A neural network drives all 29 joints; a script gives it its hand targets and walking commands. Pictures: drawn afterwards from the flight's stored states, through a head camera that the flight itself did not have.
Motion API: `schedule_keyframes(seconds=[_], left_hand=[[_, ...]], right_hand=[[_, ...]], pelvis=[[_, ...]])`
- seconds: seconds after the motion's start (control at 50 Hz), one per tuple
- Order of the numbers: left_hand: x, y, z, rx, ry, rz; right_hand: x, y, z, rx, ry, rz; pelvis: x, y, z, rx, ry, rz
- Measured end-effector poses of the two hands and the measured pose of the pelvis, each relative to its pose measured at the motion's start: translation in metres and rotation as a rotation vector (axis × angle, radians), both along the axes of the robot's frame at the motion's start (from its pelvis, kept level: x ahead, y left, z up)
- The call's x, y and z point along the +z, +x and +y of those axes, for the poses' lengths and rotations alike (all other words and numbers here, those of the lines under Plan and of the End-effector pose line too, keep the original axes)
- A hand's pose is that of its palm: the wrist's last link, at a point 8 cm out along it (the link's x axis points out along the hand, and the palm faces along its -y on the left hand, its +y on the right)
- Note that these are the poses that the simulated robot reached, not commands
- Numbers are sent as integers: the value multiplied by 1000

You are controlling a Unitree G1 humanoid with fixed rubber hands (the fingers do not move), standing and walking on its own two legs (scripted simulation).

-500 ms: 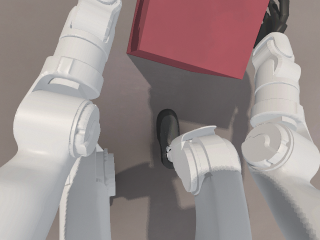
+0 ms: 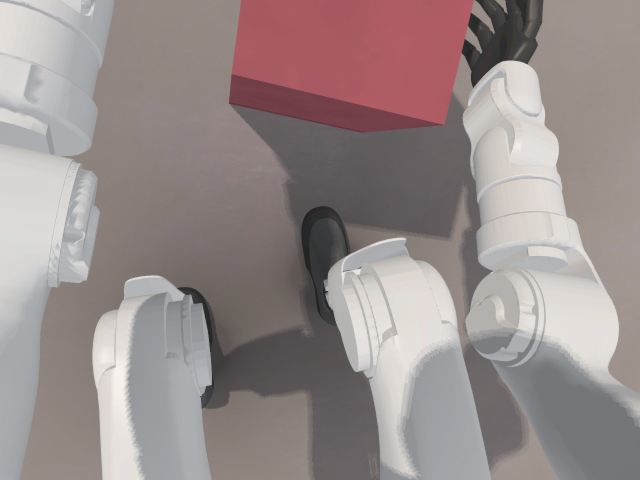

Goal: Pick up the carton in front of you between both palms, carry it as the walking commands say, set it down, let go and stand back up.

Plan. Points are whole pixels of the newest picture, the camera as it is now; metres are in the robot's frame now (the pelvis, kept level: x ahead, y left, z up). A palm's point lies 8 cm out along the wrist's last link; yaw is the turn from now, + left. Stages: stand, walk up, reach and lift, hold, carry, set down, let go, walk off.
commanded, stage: set down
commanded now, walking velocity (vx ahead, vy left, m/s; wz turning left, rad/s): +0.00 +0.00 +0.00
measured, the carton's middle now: (331, 25) +0.55 -0.13 -0.28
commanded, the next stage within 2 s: let go in 0.84 s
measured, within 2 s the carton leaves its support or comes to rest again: neither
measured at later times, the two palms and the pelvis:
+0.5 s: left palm out of the picture +0.63 +0.08 +0.00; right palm out of the picture +0.48 -0.27 +0.00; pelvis +0.03 +0.00 +0.11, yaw +1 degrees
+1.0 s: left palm out of the picture +0.61 +0.09 +0.14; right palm out of the picture +0.46 -0.26 +0.14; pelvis +0.05 +0.00 +0.24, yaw +2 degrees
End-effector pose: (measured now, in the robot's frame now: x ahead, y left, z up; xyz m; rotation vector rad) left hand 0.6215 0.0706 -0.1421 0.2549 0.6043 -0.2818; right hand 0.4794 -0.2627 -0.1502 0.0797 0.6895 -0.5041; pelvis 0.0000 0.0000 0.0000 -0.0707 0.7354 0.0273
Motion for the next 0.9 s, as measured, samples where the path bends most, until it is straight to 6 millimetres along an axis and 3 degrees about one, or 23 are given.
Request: schedule_keyframes(seconds=[0.22,0.46,0.9], left_hand=[[66,7,-1,28,40,41],[135,11,13,14,28,37],[268,8,18,12,24,52]], right_hand=[[66,-7,-11,-35,2,-38],[139,-3,-5,-23,-11,-36],[271,-11,-9,-23,-15,-42]], pelvis=[[47,6,1,-33,40,24],[104,23,-2,-31,42,99],[218,41,1,-22,48,86]])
